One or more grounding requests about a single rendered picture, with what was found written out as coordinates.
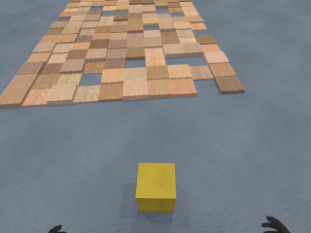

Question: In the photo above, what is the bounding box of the carton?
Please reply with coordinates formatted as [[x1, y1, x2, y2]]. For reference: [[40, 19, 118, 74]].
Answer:
[[135, 162, 177, 213]]

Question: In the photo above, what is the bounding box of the robot right hand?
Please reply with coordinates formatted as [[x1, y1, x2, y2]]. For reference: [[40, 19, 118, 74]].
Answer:
[[261, 216, 291, 233]]

